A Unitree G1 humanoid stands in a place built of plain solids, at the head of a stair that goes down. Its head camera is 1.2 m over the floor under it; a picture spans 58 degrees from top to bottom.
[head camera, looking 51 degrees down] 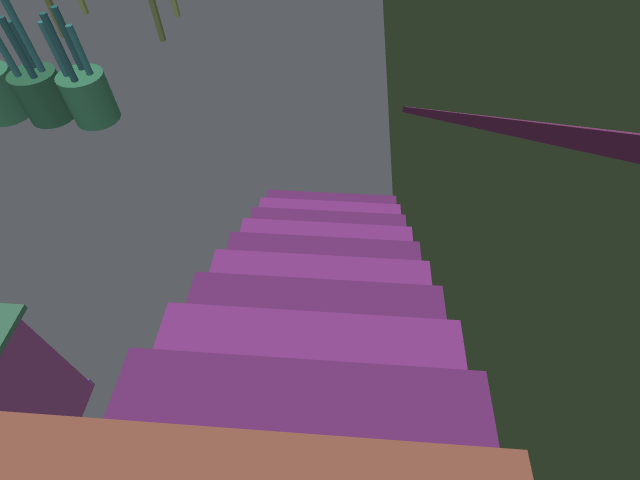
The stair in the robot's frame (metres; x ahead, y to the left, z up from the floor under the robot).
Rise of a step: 0.19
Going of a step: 0.29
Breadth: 1.21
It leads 4 degrees to the right of straight ahead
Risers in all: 10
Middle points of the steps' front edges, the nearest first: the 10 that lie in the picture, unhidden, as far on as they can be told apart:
0.32 0.07 0.00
0.61 0.05 -0.19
0.90 0.03 -0.37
1.18 0.01 -0.56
1.47 -0.01 -0.75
1.76 -0.03 -0.93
2.05 -0.05 -1.12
2.33 -0.07 -1.31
2.62 -0.09 -1.50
2.91 -0.11 -1.68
